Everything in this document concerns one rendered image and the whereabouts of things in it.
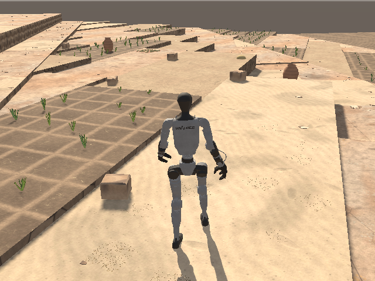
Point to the robot left upper arm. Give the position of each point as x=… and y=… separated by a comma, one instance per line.
x=167, y=124

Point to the robot right foot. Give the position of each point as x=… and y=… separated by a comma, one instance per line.
x=205, y=220

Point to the robot left hand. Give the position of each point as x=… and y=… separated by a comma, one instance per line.
x=163, y=160

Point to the left robot forearm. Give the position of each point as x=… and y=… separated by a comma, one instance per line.
x=161, y=151

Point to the robot right thigh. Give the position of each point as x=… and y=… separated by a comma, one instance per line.
x=201, y=172

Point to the robot right hand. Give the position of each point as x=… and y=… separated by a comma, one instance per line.
x=223, y=171

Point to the right robot forearm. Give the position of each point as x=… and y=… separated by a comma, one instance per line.
x=216, y=156

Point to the robot right upper arm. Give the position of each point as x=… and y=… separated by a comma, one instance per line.
x=203, y=122

